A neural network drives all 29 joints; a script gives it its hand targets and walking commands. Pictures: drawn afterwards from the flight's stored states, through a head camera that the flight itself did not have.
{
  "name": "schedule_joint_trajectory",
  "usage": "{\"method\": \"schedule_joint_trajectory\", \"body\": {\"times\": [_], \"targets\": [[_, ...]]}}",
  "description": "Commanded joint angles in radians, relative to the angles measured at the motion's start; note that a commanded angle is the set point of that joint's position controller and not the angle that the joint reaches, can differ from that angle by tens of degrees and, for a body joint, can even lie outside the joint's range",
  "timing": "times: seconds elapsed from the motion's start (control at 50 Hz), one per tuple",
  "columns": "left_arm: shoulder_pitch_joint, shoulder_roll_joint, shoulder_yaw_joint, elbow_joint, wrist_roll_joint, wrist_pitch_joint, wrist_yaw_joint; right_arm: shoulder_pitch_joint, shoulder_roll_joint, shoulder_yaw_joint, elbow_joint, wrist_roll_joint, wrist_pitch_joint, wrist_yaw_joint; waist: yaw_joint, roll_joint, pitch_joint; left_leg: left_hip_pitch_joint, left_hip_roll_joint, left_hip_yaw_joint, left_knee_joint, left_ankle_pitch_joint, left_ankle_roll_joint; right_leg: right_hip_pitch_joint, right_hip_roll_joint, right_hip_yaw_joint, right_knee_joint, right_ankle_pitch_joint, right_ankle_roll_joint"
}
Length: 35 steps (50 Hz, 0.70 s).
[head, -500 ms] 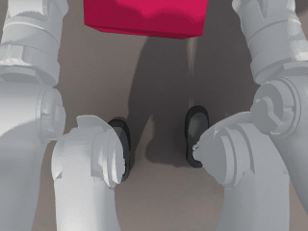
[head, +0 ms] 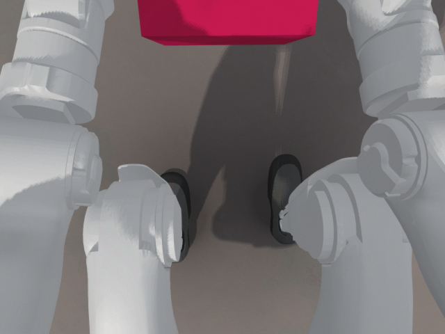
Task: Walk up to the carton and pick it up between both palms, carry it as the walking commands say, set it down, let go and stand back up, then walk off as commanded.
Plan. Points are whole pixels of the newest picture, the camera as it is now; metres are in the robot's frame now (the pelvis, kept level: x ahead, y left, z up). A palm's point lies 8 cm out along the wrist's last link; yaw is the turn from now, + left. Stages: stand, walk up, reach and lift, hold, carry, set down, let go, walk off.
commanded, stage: reach and lift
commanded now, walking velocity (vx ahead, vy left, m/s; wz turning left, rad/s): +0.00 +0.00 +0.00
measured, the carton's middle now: out of the picture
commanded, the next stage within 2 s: none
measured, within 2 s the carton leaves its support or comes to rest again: neither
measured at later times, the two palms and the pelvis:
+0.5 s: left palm out of the picture +0.56 +0.16 -0.11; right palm out of the picture +0.57 -0.13 -0.09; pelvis -0.01 +0.00 +0.03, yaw +2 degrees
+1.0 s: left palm out of the picture +0.55 +0.16 -0.04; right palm out of the picture +0.55 -0.13 -0.02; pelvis -0.03 +0.00 +0.07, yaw +3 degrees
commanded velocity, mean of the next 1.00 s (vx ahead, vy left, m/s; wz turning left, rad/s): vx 0.00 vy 0.00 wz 0.00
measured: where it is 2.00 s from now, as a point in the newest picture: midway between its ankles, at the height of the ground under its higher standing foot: (230, 221)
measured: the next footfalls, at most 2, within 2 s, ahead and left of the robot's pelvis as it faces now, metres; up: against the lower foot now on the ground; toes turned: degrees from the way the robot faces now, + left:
none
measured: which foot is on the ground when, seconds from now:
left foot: down 0.00-1.00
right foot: down 0.00-1.00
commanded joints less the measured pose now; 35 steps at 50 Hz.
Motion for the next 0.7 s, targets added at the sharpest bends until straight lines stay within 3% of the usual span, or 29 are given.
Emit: {"method": "schedule_joint_trajectory", "body": {"times": [0.0,0.04,0.1,0.14,0.16,0.2,0.22,0.28,0.3,0.32,0.34,0.38,0.4,0.44,0.46,0.5,0.56,0.62,0.64,0.68], "targets": [[-0.871,-0.991,-0.254,-0.552,-0.171,-0.113,-0.284,-0.479,1.012,0.255,-0.246,0.041,0.053,0.379,-0.120,0.110,-1.881,0.834,-0.073,0.061,-0.284,0.490,-0.030,0.756,0.113,-0.137,-0.128,0.434,-0.080],[-0.886,-1.013,-0.253,-0.592,-0.178,-0.103,-0.282,-0.505,1.010,0.248,-0.281,0.043,0.060,0.383,-0.135,0.120,-1.959,0.885,-0.080,0.062,-0.292,0.520,-0.034,0.766,0.114,-0.149,-0.139,0.447,-0.078],[-0.870,-1.032,-0.243,-0.546,-0.161,-0.083,-0.287,-0.488,1.008,0.217,-0.259,0.007,0.073,0.395,-0.162,0.137,-1.911,0.882,-0.079,0.057,-0.304,0.482,-0.036,0.699,0.106,-0.153,-0.160,0.388,-0.082],[-0.888,-1.017,-0.235,-0.565,-0.159,-0.084,-0.290,-0.460,1.019,0.208,-0.241,-0.012,0.085,0.400,-0.153,0.135,-1.921,0.850,-0.079,0.065,-0.310,0.461,-0.038,0.722,0.106,-0.144,-0.171,0.391,-0.083],[-0.860,-1.020,-0.230,-0.516,-0.149,-0.075,-0.296,-0.453,1.014,0.198,-0.234,-0.027,0.088,0.400,-0.160,0.138,-1.898,0.824,-0.080,0.064,-0.313,0.447,-0.035,0.727,0.104,-0.141,-0.171,0.384,-0.082],[-0.926,-1.021,-0.257,-0.602,-0.174,-0.082,-0.294,-0.460,1.034,0.205,-0.274,-0.033,0.096,0.404,-0.184,0.113,-2.030,0.877,-0.082,0.061,-0.319,0.475,-0.037,0.783,0.106,-0.152,-0.177,0.417,-0.077],[-0.924,-1.026,-0.268,-0.629,-0.180,-0.079,-0.290,-0.458,1.027,0.208,-0.289,-0.021,0.097,0.402,-0.176,0.151,-2.075,0.907,-0.082,0.065,-0.317,0.504,-0.040,0.783,0.107,-0.150,-0.170,0.437,-0.080],[-0.915,-1.046,-0.268,-0.625,-0.172,-0.069,-0.284,-0.446,1.030,0.206,-0.297,-0.030,0.107,0.405,-0.184,0.160,-2.106,0.951,-0.087,0.057,-0.335,0.529,-0.044,0.774,0.109,-0.149,-0.189,0.431,-0.075],[-0.911,-1.042,-0.254,-0.637,-0.162,-0.070,-0.282,-0.432,1.062,0.201,-0.285,-0.034,0.117,0.408,-0.168,0.133,-2.123,0.945,-0.092,0.057,-0.342,0.514,-0.039,0.775,0.112,-0.151,-0.197,0.411,-0.072],[-0.925,-1.059,-0.281,-0.685,-0.179,-0.065,-0.281,-0.452,1.058,0.220,-0.351,-0.016,0.117,0.406,-0.177,0.159,-2.228,0.991,-0.093,0.060,-0.342,0.572,-0.043,0.836,0.117,-0.146,-0.199,0.467,-0.075],[-0.895,-1.066,-0.281,-0.644,-0.166,-0.053,-0.279,-0.437,1.050,0.221,-0.338,-0.018,0.121,0.407,-0.180,0.161,-2.230,1.004,-0.093,0.061,-0.349,0.557,-0.044,0.825,0.113,-0.153,-0.205,0.460,-0.072],[-0.840,-1.079,-0.254,-0.593,-0.142,-0.046,-0.276,-0.434,1.052,0.212,-0.320,-0.024,0.126,0.411,-0.169,0.154,-2.143,0.984,-0.090,0.047,-0.365,0.537,-0.038,0.747,0.115,-0.154,-0.217,0.400,-0.072],[-0.841,-1.093,-0.253,-0.610,-0.150,-0.048,-0.277,-0.466,1.062,0.241,-0.360,-0.017,0.128,0.411,-0.155,0.129,-2.200,0.981,-0.099,0.058,-0.368,0.525,-0.034,0.807,0.114,-0.147,-0.228,0.406,-0.070],[-0.836,-1.104,-0.253,-0.628,-0.132,-0.043,-0.273,-0.451,1.080,0.250,-0.360,-0.011,0.139,0.413,-0.139,0.140,-2.229,0.995,-0.099,0.061,-0.379,0.533,-0.035,0.800,0.119,-0.149,-0.234,0.417,-0.066],[-0.842,-1.105,-0.245,-0.623,-0.135,-0.042,-0.273,-0.455,1.077,0.239,-0.365,-0.023,0.141,0.414,-0.164,0.118,-2.223,0.996,-0.101,0.054,-0.390,0.508,-0.031,0.807,0.120,-0.147,-0.252,0.401,-0.066],[-0.769,-1.117,-0.202,-0.521,-0.095,-0.029,-0.280,-0.470,1.065,0.216,-0.325,-0.041,0.143,0.414,-0.150,0.118,-2.126,0.926,-0.100,0.056,-0.402,0.440,-0.024,0.745,0.118,-0.152,-0.263,0.335,-0.066],[-0.791,-1.160,-0.240,-0.638,-0.119,-0.017,-0.276,-0.482,1.088,0.273,-0.440,-0.015,0.151,0.415,-0.154,0.119,-2.352,1.055,-0.110,0.051,-0.415,0.541,-0.030,0.856,0.130,-0.159,-0.280,0.430,-0.062],[-0.769,-1.177,-0.243,-0.616,-0.111,-0.006,-0.274,-0.478,1.078,0.268,-0.455,-0.026,0.154,0.409,-0.174,0.135,-2.344,1.070,-0.110,0.043,-0.426,0.526,-0.034,0.839,0.130,-0.152,-0.300,0.411,-0.066],[-0.728,-1.191,-0.231,-0.575,-0.091,0.003,-0.273,-0.512,1.079,0.281,-0.469,-0.015,0.151,0.409,-0.150,0.147,-2.333,1.078,-0.113,0.043,-0.432,0.518,-0.028,0.814,0.130,-0.154,-0.298,0.391,-0.063],[-0.715,-1.206,-0.228,-0.569,-0.090,0.006,-0.275,-0.512,1.078,0.285,-0.477,-0.025,0.153,0.410,-0.164,0.120,-2.350,1.072,-0.114,0.037,-0.444,0.509,-0.028,0.835,0.133,-0.162,-0.314,0.389,-0.063]]}}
